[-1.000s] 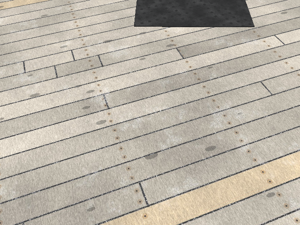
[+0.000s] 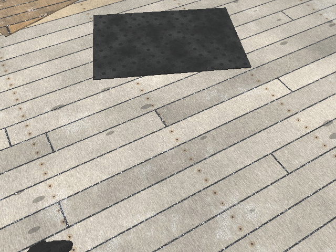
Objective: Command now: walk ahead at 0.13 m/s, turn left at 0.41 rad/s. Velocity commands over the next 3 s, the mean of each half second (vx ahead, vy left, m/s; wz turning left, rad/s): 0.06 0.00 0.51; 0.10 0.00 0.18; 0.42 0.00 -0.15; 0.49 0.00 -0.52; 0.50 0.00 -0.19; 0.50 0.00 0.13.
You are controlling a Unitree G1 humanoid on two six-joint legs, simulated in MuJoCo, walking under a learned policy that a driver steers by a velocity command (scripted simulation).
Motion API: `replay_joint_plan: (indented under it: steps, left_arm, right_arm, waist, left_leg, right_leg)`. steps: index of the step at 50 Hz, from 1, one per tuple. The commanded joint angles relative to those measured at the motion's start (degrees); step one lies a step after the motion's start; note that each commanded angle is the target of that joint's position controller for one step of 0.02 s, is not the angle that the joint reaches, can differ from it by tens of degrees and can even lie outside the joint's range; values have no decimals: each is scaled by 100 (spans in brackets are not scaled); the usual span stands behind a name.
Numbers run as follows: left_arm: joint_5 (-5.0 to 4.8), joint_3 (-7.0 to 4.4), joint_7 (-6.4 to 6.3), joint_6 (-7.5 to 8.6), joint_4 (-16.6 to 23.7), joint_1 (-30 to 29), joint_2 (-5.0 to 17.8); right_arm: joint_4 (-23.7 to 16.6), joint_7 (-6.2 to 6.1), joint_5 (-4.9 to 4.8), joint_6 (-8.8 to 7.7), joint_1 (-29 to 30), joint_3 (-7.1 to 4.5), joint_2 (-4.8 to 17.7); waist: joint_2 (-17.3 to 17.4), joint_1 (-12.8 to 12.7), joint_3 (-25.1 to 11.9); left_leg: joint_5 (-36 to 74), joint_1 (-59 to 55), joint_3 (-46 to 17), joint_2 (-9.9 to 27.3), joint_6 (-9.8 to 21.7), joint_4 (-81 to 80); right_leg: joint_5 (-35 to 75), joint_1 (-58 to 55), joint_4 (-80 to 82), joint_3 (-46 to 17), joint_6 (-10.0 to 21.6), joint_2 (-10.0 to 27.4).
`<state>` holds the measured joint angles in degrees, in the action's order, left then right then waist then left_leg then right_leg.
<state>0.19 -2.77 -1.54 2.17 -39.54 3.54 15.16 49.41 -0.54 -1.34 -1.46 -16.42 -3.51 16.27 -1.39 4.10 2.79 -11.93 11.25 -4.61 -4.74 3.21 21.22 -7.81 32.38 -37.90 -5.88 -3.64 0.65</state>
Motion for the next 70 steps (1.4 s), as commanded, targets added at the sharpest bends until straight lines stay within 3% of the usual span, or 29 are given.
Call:
replay_joint_plan:
  steps: [1,4,5,6,7,9,12,20,24,25,26,27,28,30,33,38,41,44,46,48,50,55,60,65,66,67,68,69,70]
  left_arm:
    - [-21,-170,27,73,357,13,557]
    - [36,-272,47,210,232,480,781]
    - [149,-351,-26,215,252,784,1156]
    - [236,-373,-58,100,317,770,1318]
    - [141,-337,-35,25,285,873,1025]
    - [95,-213,-31,-22,367,417,641]
    - [135,-214,-45,-94,332,51,718]
    - [53,-354,-78,-182,141,134,1062]
    - [-143,-366,-36,-227,-18,143,1106]
    - [-142,-317,-6,-253,-173,447,912]
    - [52,-195,58,-243,-123,612,487]
    - [122,-221,10,-221,125,288,589]
    - [43,-301,-40,-236,139,-51,862]
    - [-22,-359,-102,-313,-118,243,849]
    - [3,-354,-111,-343,-303,548,763]
    - [-26,-195,-47,-314,-298,300,514]
    - [-96,-195,19,-269,-332,293,658]
    - [-134,-184,80,-100,-488,558,633]
    - [-95,-188,98,39,-756,1146,640]
    - [-92,-387,117,142,-1062,1965,1356]
    - [-10,-300,95,262,-954,1843,1014]
    - [-77,-206,87,254,-895,1637,759]
    - [-133,-285,103,208,-934,1850,1086]
    - [-185,-295,97,165,-951,1668,1160]
    - [-112,-205,101,174,-911,1657,907]
    - [-13,-7,108,210,-716,2131,223]
    - [-212,-12,93,292,-726,2231,271]
    - [-374,-181,99,310,-652,1898,836]
    - [-356,-209,94,297,-564,1546,908]
  right_arm:
    - [-399,-104,-26,70,154,-254,998]
    - [-606,-146,-25,127,454,-213,826]
    - [-745,-138,90,101,377,-113,514]
    - [-733,-119,109,59,-473,-34,214]
    - [-661,-97,72,77,-625,-129,739]
    - [-625,-152,-2,270,-151,-299,1072]
    - [-767,-169,11,482,-27,-268,777]
    - [-1246,30,47,474,480,-170,618]
    - [-1167,127,89,498,111,-231,641]
    - [-1112,118,137,489,-72,-273,763]
    - [-1187,12,143,482,-117,-388,1315]
    - [-1388,8,279,421,116,-398,1629]
    - [-1378,31,391,303,79,-337,1357]
    - [-1333,14,268,170,660,-232,1020]
    - [-1292,-51,217,119,907,-37,576]
    - [-1088,-72,214,146,786,-58,669]
    - [-879,-30,135,176,552,-102,825]
    - [-792,-43,33,183,587,-130,936]
    - [-822,-33,44,112,788,-54,651]
    - [-1210,17,87,-87,1360,51,158]
    - [-1242,54,-42,-230,1519,-133,701]
    - [-1159,235,34,-316,1569,-72,320]
    - [-1295,323,15,-307,1964,24,198]
    - [-1014,230,-2,-346,688,-251,806]
    - [-794,154,3,-340,-247,-386,1070]
    - [-708,79,178,-298,-1018,-517,1703]
    - [-651,128,206,-310,-1094,-421,1459]
    - [-701,148,156,-348,-568,-283,1070]
    - [-734,146,108,-369,-152,-209,819]
  waist:
    - [797,-256,-686]
    - [747,-575,-774]
    - [7,-563,-1254]
    - [-1322,-193,-1659]
    - [-1258,-302,-1840]
    - [-474,-323,-1159]
    - [-645,-229,-684]
    - [-800,-454,-942]
    - [-668,-197,-875]
    - [-314,-172,-808]
    - [1287,-406,-768]
    - [1897,-271,-653]
    - [1320,-13,-774]
    - [927,-364,-624]
    - [939,-547,-729]
    - [939,-311,-674]
    - [1023,-138,-413]
    - [874,-319,-51]
    - [614,-607,-200]
    - [-1205,-807,-238]
    - [-866,-904,294]
    - [-507,-789,216]
    - [-566,-919,268]
    - [-478,-19,-203]
    - [-282,422,-826]
    - [1219,405,-1918]
    - [1975,330,-2294]
    - [1449,217,-1354]
    - [1188,68,-779]
  left_leg:
    - [2640,-171,-1233,1333,728,67]
    - [1562,64,-1501,930,347,803]
    - [362,701,-1104,536,61,1879]
    - [-2867,1968,-408,-233,-273,3105]
    - [-2985,2316,-266,112,-484,4125]
    - [-2136,2527,-168,435,-722,4826]
    - [-1400,2073,124,544,-888,4673]
    - [-896,1161,574,750,-676,2643]
    - [-137,150,848,489,-223,933]
    - [407,-407,564,525,-12,312]
    - [1885,-1118,-1240,1851,463,-135]
    - [2670,-638,-2246,2906,1549,-237]
    - [2094,-311,-1998,2660,1626,-366]
    - [1362,-231,-1174,1968,979,-318]
    - [2165,-115,-658,1677,861,-245]
    - [1839,-356,-671,1652,931,-160]
    - [-1068,-103,-1163,1674,1019,-660]
    - [-2314,248,-1519,1681,924,-782]
    - [-2025,898,-1255,1381,654,-299]
    - [-1487,2430,580,108,-23,1940]
    - [-1985,3579,164,536,-108,3486]
    - [-276,3463,454,883,-278,2959]
    - [632,1878,741,645,-378,1486]
    - [551,-56,682,422,-38,859]
    - [483,-1390,403,726,131,937]
    - [-618,-3292,-1723,2332,760,616]
    - [-1989,-3087,-3823,2891,1163,-666]
    - [-2593,-2326,-3234,2782,930,-860]
    - [-2173,-1640,-2425,2619,756,-878]
  right_leg:
    - [72,-765,501,72,14,-236]
    - [1054,-1864,1723,18,329,0]
    - [2636,-2943,1547,-774,762,1092]
    - [4247,-3996,1334,-2118,1792,2351]
    - [3497,-3837,1537,-2677,2164,2639]
    - [2206,-3091,1651,-1461,1749,1859]
    - [1412,-2005,2048,-466,1598,1356]
    - [1254,-2195,2079,226,1717,1663]
    - [744,-1969,1476,478,1280,1575]
    - [178,-1510,927,789,877,1308]
    - [-1542,-312,-572,1444,238,656]
    - [-3079,538,-1681,1077,-24,40]
    - [-2895,406,-2380,541,17,179]
    - [-2019,362,-2519,360,83,281]
    - [-1290,-168,-2514,374,-59,233]
    - [-1314,-869,-668,427,-113,277]
    - [-1425,-1187,77,711,23,114]
    - [-1149,-1657,1056,901,405,-29]
    - [-886,-2767,1468,524,771,228]
    - [-2151,-3600,2350,-1665,1632,1588]
    - [-2157,-3722,2820,-2457,2016,2151]
    - [-532,-3655,3048,-786,1494,1366]
    - [57,-2637,3083,-87,1383,1176]
    - [1547,-2427,1754,-54,1051,1188]
    - [1525,-1822,445,213,820,849]
    - [-490,-182,-1908,616,393,121]
    - [-2500,492,-3143,-52,377,-230]
    - [-2185,950,-3673,-234,483,119]
    - [-1724,1024,-3659,-45,590,387]
